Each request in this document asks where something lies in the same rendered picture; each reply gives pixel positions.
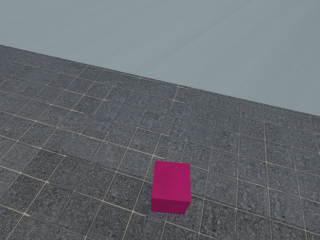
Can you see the carton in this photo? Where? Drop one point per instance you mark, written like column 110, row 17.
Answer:
column 171, row 188

